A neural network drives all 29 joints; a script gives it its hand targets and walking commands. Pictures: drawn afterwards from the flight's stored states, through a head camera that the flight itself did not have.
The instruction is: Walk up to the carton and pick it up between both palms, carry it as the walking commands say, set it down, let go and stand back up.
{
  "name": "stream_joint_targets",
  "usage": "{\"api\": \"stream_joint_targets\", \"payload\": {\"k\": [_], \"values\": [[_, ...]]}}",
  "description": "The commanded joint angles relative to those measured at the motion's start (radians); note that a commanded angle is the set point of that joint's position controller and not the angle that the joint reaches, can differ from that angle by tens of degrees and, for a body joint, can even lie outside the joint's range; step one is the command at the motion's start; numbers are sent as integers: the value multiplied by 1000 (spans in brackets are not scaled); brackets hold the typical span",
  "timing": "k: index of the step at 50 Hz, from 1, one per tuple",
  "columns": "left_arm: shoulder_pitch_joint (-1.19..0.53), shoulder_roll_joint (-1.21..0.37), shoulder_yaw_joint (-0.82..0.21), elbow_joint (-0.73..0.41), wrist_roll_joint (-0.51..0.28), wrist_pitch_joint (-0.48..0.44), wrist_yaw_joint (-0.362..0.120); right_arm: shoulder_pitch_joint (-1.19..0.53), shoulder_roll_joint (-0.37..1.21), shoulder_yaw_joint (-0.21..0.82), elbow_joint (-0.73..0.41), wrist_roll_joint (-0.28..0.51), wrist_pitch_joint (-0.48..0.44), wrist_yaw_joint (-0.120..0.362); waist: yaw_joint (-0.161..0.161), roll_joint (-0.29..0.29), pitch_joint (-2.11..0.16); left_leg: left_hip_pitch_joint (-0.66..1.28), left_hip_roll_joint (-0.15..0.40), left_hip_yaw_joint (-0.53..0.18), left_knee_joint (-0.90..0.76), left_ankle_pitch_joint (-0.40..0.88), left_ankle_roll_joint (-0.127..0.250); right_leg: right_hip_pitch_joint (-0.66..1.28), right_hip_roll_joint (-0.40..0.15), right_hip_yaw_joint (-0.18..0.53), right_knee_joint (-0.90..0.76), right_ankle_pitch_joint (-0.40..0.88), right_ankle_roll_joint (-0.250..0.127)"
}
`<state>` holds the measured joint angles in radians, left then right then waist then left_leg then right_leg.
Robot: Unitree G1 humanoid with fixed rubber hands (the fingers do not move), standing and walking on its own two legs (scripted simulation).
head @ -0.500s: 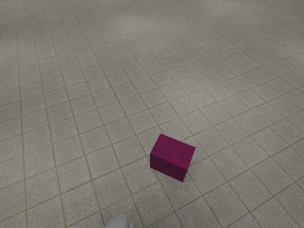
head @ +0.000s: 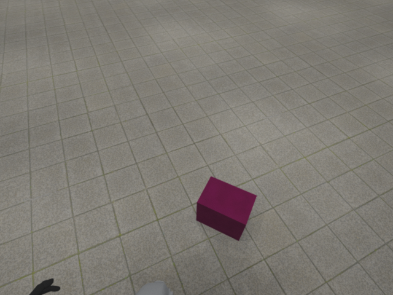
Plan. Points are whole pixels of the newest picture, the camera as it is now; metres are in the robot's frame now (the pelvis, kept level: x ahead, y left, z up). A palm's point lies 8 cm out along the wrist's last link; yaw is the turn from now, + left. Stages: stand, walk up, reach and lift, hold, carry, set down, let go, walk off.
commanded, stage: walk up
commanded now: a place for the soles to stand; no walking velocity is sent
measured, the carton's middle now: (224, 208) +0.59 -0.13 -0.64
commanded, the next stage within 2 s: none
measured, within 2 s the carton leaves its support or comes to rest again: neither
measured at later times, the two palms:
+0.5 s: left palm out of the picture +0.11 +0.38 -0.08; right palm out of the picture +0.13 -0.27 -0.08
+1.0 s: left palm (26, 247) +0.21 +0.37 -0.06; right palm (329, 261) +0.21 -0.29 -0.09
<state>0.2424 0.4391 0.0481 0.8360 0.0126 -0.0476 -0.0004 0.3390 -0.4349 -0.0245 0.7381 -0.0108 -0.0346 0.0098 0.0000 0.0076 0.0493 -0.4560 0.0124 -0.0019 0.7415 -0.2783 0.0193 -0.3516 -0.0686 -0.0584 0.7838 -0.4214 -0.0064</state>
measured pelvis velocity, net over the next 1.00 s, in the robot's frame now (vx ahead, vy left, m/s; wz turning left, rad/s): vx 0.15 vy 0.04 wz -0.13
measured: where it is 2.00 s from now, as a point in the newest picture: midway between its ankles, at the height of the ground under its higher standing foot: outside the picture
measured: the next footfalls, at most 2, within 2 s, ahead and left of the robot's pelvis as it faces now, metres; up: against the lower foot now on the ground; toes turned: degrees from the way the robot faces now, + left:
right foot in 0.82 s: +0.23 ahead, -0.10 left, +0.00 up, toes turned -6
left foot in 1.08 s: +0.28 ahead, +0.20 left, +0.00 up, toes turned -21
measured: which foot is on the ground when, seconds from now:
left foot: down 0.00-0.82, up 0.84-1.00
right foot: down 0.00-0.44, up 0.46-0.80, down 0.82-1.00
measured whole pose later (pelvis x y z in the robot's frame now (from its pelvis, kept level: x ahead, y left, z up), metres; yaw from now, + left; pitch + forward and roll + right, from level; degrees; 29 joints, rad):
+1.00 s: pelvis +0.15 +0.04 +0.01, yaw -8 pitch -2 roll +1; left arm 0.39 0.44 0.05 0.86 0.00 -0.09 0.04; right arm 0.23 -0.45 -0.03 0.74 -0.03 0.00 0.04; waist 0.00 0.05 0.07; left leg -0.40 0.02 0.01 0.95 -0.54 0.02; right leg -0.39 0.00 0.03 0.71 -0.29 -0.02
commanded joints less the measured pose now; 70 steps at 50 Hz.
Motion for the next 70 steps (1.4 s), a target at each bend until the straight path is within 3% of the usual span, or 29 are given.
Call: {"api": "stream_joint_targets", "payload": {"k": [1, 8, 10, 12, 14, 19, 20, 21, 22, 23, 25, 29, 34, 36, 38, 39, 40, 41, 43, 46, 50, 52, 53, 55, 57, 65, 66, 68, 70], "values": [[-15, 231, 32, 1, 6, -15, 8, -110, -170, -44, 4, -1, -20, -4, 6, -65, -16, -20, 22, -110, -126, -103, 31, 25, -130, 215, -331, -109, -110], [-32, 196, 19, 0, -5, -9, 7, -115, -186, -46, 10, 5, -27, -9, 17, -28, -95, 81, 79, -166, -131, 90, 76, 33, -63, 79, -209, 56, -70], [203, 330, 75, 31, -3, -35, 19, -144, -260, -110, -90, -57, -11, 38, 18, -1, -60, -50, 50, -141, 8, -462, 79, 0, -131, 378, -297, -384, -149], [217, 382, 96, 37, 2, -43, 28, -216, -213, -103, -123, -62, -4, 53, 55, -136, 51, -311, 4, 5, 182, -257, 21, 136, -284, 596, -464, -504, -226], [180, 382, 100, 12, -3, -59, 37, -235, -216, -98, -129, -56, -12, 64, 56, -127, 102, -373, 67, -58, 200, -173, 9, 196, -324, 614, -464, -247, -261], [144, 352, 83, -37, -16, -55, 32, -137, -185, -102, -116, -39, -28, 67, -12, -124, -4, -31, -5, 66, -73, -135, 23, 130, -183, 328, -202, 352, -194], [124, 301, 58, -61, -21, -52, 31, -43, -205, -117, -88, -40, -36, 58, -66, -79, -57, 201, -10, 39, -152, -92, 39, -9, -117, 231, -58, 479, -146], [111, 214, 30, -87, -23, -55, 28, 105, -276, -144, -41, -41, -46, 40, -137, 121, -157, 494, 123, -228, -264, -171, 90, -239, -4, 117, 293, 433, -70], [73, 132, 8, -122, -28, -61, 33, 142, -350, -154, -44, -31, -50, 29, -147, 320, -102, 588, 324, -532, -384, 49, 143, -531, 137, 65, 439, -105, -16], [69, 206, 27, -103, -21, -50, 41, 126, -357, -147, -59, -7, -46, 26, -141, 156, -113, 536, 378, -565, -395, 51, 170, -492, 92, 166, 462, -139, -16], [94, 227, 33, -69, -23, -39, 28, 57, -293, -129, -51, -2, -46, 18, -82, 59, -22, 413, 317, -390, -353, 142, 133, -452, 29, 163, 444, -11, -24], [140, 190, 36, -41, -31, -40, 8, 28, -238, -111, -47, -13, -38, 16, -66, 157, -6, 398, 215, -151, -330, 286, 152, -353, 20, 74, 232, 66, 4], [70, 172, 30, -41, -26, -48, 6, -13, -241, -113, -84, -22, -18, 32, -85, 186, 0, 354, 248, -103, -338, 208, 209, -255, 9, -16, -9, 139, 20], [116, 166, 35, -21, -24, -61, 13, -71, -229, -108, -99, -27, -4, 38, -59, 206, -30, 328, 210, -47, -260, 205, 197, -129, 35, -43, -151, 195, 18], [261, 166, 52, 35, -15, -73, 34, -126, -198, -96, -105, -23, 13, 34, 29, 87, -132, 310, 149, 15, 19, 349, 152, 118, 114, -93, -317, 311, 15], [309, 220, 70, 36, 1, -80, 47, -99, -141, -76, -115, -11, 13, 28, 70, -37, -175, 191, 120, 17, 204, 287, 106, 254, 60, 51, -343, 283, -15], [323, 338, 98, 26, 10, -83, 58, -65, -101, -60, -139, -1, 7, 26, 60, -243, -182, -26, 27, 17, 353, 43, 36, 337, -180, 468, -369, 370, -121], [301, 369, 93, 14, -9, -77, 60, -114, -174, -71, -137, -9, 21, 23, 52, -164, -142, -186, -15, -54, 369, -246, 24, 345, -272, 688, -408, 324, -243], [194, 336, 72, -24, -13, -65, 69, -160, -200, -87, -109, -26, 40, 19, 15, -31, 48, -186, 47, -99, 398, -342, 20, 98, -290, 636, -410, 129, -276], [136, 310, 57, -40, -4, -53, 58, -138, -182, -97, -85, -16, 30, 33, 3, -134, 126, -57, 38, -27, 243, -295, 13, -97, -187, 451, -383, 147, -229], [130, 303, 60, -73, -5, -36, 47, -104, -170, -95, -56, -10, 36, 21, 10, -208, 20, 50, -2, 22, 133, -253, 14, -62, -137, 428, -300, 307, -215], [61, 283, 50, -89, -12, -17, 43, -46, -158, -97, -23, -9, 26, 13, -44, -170, -7, 211, -16, 60, -97, -116, 25, -126, -89, 344, -213, 326, -174], [47, 230, 32, -91, -19, -10, 41, -16, -185, -109, -5, -17, 18, 3, -65, -115, -14, 286, -6, 11, -197, -87, 32, -190, -47, 295, -116, 334, -118], [57, 142, 15, -89, -20, -4, 55, -80, -297, -120, -36, -25, 15, -7, -53, 216, 15, 275, 336, -459, -451, -231, 126, -387, 144, 115, 207, -93, -27], [106, 222, 46, -38, -8, 15, 57, -151, -278, -111, -56, -3, 19, -9, -27, 82, 14, 146, 352, -354, -408, -104, 198, -250, 77, 143, 322, -113, -12], [168, 167, 33, -1, -15, -31, 49, -168, -214, -99, -73, -14, 47, 8, 5, 170, -107, 296, 201, -58, -78, 364, 154, -9, 100, -52, -187, 129, 1], [175, 185, 41, 6, -5, -39, 55, -170, -193, -90, -77, -10, 52, 7, 14, 136, -105, 247, 191, -31, -15, 303, 121, 43, 99, -4, -257, 217, -13], [174, 333, 72, -4, 12, -46, 62, -188, -132, -74, -111, 5, 50, 2, 17, -138, -38, -69, 39, 30, 242, -10, 5, 125, -183, 556, -326, 435, -169], [145, 347, 66, -19, -1, -44, 66, -216, -162, -80, -102, -9, 70, 0, 6, -68, 19, -45, 54, -72, 280, -334, 15, 2, -259, 586, -327, 426, -269]]}}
